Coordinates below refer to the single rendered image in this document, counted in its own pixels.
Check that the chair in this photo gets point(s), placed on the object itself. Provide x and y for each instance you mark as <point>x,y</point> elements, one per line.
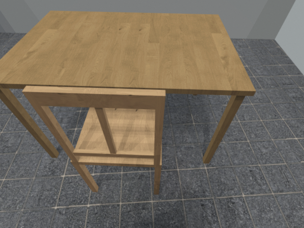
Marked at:
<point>123,127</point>

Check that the table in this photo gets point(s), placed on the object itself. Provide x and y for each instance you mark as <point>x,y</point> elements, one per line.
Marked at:
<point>178,53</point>

